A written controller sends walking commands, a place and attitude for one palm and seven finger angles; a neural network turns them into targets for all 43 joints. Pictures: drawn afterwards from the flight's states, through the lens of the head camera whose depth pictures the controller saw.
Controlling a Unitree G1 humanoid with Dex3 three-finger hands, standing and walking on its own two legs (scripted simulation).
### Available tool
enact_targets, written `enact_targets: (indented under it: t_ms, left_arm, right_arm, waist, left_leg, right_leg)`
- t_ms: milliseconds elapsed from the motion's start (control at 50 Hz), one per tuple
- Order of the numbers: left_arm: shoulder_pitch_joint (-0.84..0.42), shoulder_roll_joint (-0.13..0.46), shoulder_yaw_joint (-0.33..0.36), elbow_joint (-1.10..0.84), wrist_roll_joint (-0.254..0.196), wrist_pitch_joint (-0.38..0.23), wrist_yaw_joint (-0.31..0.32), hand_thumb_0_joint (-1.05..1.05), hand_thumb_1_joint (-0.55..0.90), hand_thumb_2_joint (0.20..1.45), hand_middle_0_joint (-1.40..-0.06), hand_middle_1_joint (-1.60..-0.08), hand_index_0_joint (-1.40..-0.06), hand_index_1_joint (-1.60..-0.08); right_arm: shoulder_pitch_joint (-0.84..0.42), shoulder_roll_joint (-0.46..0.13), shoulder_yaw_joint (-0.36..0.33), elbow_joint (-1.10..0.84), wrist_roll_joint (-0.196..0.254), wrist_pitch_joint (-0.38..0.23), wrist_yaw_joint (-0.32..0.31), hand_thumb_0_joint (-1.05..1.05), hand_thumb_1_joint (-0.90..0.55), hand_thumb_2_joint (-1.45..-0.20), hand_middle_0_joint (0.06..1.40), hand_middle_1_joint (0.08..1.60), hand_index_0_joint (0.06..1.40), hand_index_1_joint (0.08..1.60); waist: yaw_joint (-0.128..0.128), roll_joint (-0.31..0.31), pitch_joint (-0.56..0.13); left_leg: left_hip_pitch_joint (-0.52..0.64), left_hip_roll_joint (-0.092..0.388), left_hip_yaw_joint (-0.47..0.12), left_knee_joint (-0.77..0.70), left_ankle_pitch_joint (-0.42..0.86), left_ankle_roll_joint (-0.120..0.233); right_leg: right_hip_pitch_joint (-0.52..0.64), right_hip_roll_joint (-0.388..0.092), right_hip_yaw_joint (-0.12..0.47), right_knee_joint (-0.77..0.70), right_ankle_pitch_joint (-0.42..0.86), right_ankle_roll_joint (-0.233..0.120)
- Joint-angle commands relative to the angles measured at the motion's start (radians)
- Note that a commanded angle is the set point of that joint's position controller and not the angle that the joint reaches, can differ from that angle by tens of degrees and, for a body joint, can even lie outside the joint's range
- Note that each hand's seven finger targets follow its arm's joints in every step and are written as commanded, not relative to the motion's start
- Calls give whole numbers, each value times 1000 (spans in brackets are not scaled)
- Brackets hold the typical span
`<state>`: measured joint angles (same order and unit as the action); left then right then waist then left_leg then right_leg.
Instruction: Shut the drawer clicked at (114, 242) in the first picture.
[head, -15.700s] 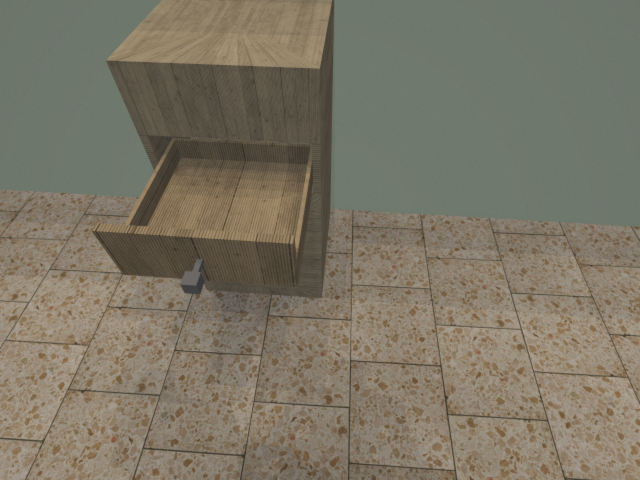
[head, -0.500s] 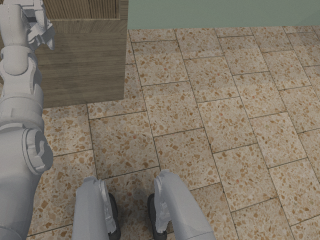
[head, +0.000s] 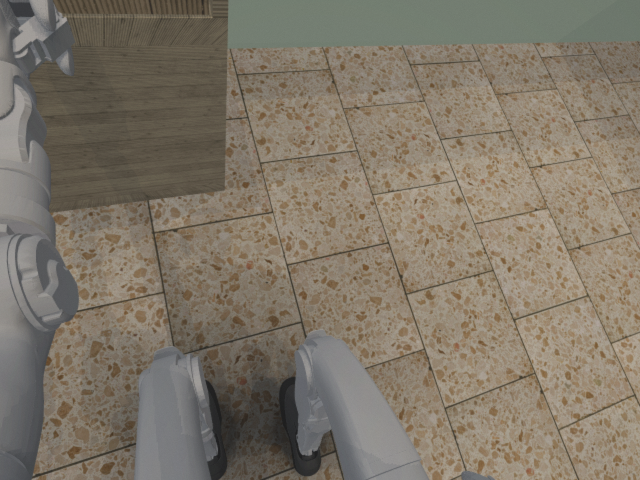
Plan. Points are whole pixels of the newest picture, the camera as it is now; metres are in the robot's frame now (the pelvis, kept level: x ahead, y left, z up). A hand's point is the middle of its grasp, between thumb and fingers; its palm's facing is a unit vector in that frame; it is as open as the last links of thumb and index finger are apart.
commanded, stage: pull the fist back off the drawer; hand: left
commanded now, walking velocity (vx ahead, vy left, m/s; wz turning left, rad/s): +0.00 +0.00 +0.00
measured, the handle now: out of the picture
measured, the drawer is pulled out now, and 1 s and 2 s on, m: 0.00 0.00 0.00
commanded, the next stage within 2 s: draw the hand back to the body in 0.46 s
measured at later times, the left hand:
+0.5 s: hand (59, 32) +0.59 +0.20 +0.06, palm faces +0.10 -0.99 -0.04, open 3.2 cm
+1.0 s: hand out of the picture +0.45 +0.22 +0.19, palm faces +0.11 -0.99 -0.03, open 3.3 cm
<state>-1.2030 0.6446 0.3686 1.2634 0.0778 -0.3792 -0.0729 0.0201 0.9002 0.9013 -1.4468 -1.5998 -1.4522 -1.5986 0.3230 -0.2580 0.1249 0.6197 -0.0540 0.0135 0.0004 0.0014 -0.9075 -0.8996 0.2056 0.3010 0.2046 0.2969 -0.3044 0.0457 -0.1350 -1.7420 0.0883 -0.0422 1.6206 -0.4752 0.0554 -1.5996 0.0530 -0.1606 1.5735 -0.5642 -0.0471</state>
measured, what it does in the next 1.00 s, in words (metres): rises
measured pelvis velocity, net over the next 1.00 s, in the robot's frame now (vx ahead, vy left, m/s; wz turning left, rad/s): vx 0.09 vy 0.01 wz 0.11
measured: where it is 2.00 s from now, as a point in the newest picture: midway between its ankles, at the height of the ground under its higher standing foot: (257, 444)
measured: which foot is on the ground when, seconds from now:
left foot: down 0.00-1.00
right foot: down 0.00-1.00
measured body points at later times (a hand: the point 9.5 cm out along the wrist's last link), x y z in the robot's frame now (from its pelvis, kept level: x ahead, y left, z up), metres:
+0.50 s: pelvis +0.04 +0.01 +0.04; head +0.24 +0.05 +0.44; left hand +0.58 +0.25 +0.07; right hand +0.06 -0.24 -0.07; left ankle +0.11 +0.10 -0.52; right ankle +0.08 -0.10 -0.52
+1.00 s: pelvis +0.09 +0.01 +0.14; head +0.18 +0.04 +0.58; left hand +0.43 +0.27 +0.19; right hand +0.26 -0.23 +0.04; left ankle +0.11 +0.10 -0.52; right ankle +0.08 -0.10 -0.52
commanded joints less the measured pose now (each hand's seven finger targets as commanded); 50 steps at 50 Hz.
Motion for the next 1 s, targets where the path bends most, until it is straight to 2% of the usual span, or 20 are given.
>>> enact_targets:
  t_ms: [0,60,140,200,280,340,440,460,520,540,580,620,640,680,720,760,820,860,880,980]
  left_arm:
    - [-581,315,56,-282,-25,-52,29,0,900,900,-1400,-1600,-1400,-1600]
    - [-536,311,71,-290,-34,-41,24,0,900,900,-1400,-1600,-1400,-1600]
    - [-447,251,74,-302,-54,-39,21,0,900,900,-1400,-1600,-1400,-1600]
    - [-356,234,92,-341,-65,-49,17,0,900,900,-1400,-1600,-1400,-1600]
    - [-244,146,70,-369,-92,-56,15,0,900,900,-1400,-1600,-1400,-1600]
    - [-146,132,85,-435,-105,-68,19,0,900,900,-1400,-1600,-1400,-1600]
    - [-132,43,29,-448,-102,-91,26,0,900,900,-1400,-1600,-1400,-1600]
    - [-123,62,52,-460,-108,-99,29,0,900,900,-1400,-1600,-1400,-1600]
    - [-93,24,35,-464,-118,-114,22,0,900,900,-1400,-1600,-1400,-1600]
    - [-80,39,49,-475,-121,-119,20,0,900,900,-1400,-1600,-1400,-1600]
    - [48,46,57,-653,-140,-121,11,0,900,900,-1400,-1600,-1400,-1600]
    - [189,12,36,-858,-173,-100,2,0,900,900,-1400,-1600,-1400,-1600]
    - [281,13,40,-943,-191,-78,-2,0,900,900,-1400,-1600,-1400,-1600]
    - [454,-20,24,-1032,-226,-23,-8,0,900,900,-1400,-1600,-1400,-1600]
    - [538,-82,-14,-1065,-252,30,-11,0,900,900,-1400,-1600,-1400,-1600]
    - [559,-141,-58,-1073,-270,56,-6,0,900,900,-1400,-1600,-1400,-1600]
    - [565,-236,-150,-1067,-279,32,-4,0,900,900,-1400,-1600,-1400,-1600]
    - [592,-270,-200,-1018,-274,12,-18,0,900,900,-1400,-1600,-1400,-1600]
    - [575,-296,-245,-1039,-272,-1,-32,0,900,900,-1400,-1600,-1400,-1600]
    - [779,-240,-219,-1074,-283,17,-85,0,900,900,-1400,-1600,-1400,-1600]
  right_arm:
    - [197,-228,-81,-34,4,-6,-13,0,-900,-900,200,300,200,300]
    - [201,-229,-86,-34,5,0,-11,0,-900,-900,200,300,200,300]
    - [202,-225,-95,-37,5,6,-3,0,-900,-900,200,300,200,300]
    - [200,-223,-102,-46,5,15,3,0,-900,-900,200,300,200,300]
    - [197,-208,-111,-47,7,24,15,0,-900,-900,200,300,200,300]
    - [190,-206,-124,-56,8,40,24,0,-900,-900,200,300,200,300]
    - [191,-195,-139,-37,7,54,36,0,-900,-900,200,300,200,300]
    - [195,-196,-142,-37,5,57,36,0,-900,-900,200,300,200,300]
    - [186,-190,-147,-34,4,66,41,0,-900,-900,200,300,200,300]
    - [186,-188,-149,-35,3,71,41,0,-900,-900,200,300,200,300]
    - [167,-186,-157,-86,17,81,48,0,-900,-900,200,300,200,300]
    - [142,-177,-170,-126,39,87,55,0,-900,-900,200,300,200,300]
    - [132,-172,-173,-145,50,88,57,0,-900,-900,200,300,200,300]
    - [114,-161,-172,-170,73,82,52,0,-900,-900,200,300,200,300]
    - [93,-151,-172,-168,91,72,39,0,-900,-900,200,300,200,300]
    - [78,-147,-172,-157,99,53,19,0,-900,-900,200,300,200,300]
    - [55,-139,-167,-127,98,17,-1,0,-900,-900,200,300,200,300]
    - [47,-142,-165,-115,96,1,-8,0,-900,-900,200,300,200,300]
    - [39,-142,-165,-113,97,-6,-8,0,-900,-900,200,300,200,300]
    - [-8,-152,-161,-173,104,-9,-14,0,-900,-900,200,300,200,300]
  waist:
    - [-7,258,-582]
    - [7,233,-584]
    - [31,223,-575]
    - [67,245,-621]
    - [81,219,-604]
    - [106,202,-640]
    - [77,159,-592]
    - [83,149,-603]
    - [90,165,-624]
    - [97,162,-632]
    - [169,244,-769]
    - [213,278,-886]
    - [235,253,-913]
    - [244,156,-873]
    - [217,39,-741]
    - [186,-23,-617]
    - [160,23,-476]
    - [155,14,-378]
    - [149,57,-351]
    - [217,96,-341]
  left_leg:
    - [553,-26,-120,-214,-157,1]
    - [558,-22,-126,-222,-142,0]
    - [610,-19,-136,-248,-120,-7]
    - [683,-16,-140,-265,-50,-15]
    - [732,-13,-136,-276,37,-18]
    - [769,-14,-115,-271,143,-21]
    - [782,-16,-103,-254,230,-18]
    - [784,-18,-97,-248,261,-17]
    - [810,-25,-86,-238,340,-20]
    - [807,-27,-77,-232,361,-19]
    - [950,-33,-71,-283,476,-32]
    - [1112,-35,-67,-338,602,-45]
    - [1141,-38,-59,-362,643,-46]
    - [1114,-47,-40,-403,657,-35]
    - [1051,-49,-23,-447,576,-20]
    - [997,-55,-4,-481,470,-9]
    - [1051,-57,3,-522,403,-13]
    - [1083,-56,-6,-556,372,-17]
    - [1122,-59,-6,-567,379,-16]
    - [1253,-68,-13,-666,425,-21]
  right_leg:
    - [179,12,138,-271,-61,17]
    - [189,14,133,-270,-50,17]
    - [177,14,115,-270,-26,16]
    - [187,13,100,-260,12,13]
    - [204,14,94,-269,58,13]
    - [257,14,96,-279,115,14]
    - [259,12,95,-287,175,19]
    - [283,11,98,-289,199,20]
    - [306,9,102,-284,266,18]
    - [333,9,106,-284,295,19]
    - [431,6,112,-295,383,9]
    - [544,4,115,-344,481,7]
    - [622,4,118,-368,535,8]
    - [746,3,124,-413,631,15]
    - [817,-2,126,-476,657,32]
    - [853,-6,134,-530,625,46]
    - [796,-6,127,-582,510,46]
    - [767,-2,114,-613,441,39]
    - [756,-4,115,-628,435,33]
    - [878,-8,106,-696,452,19]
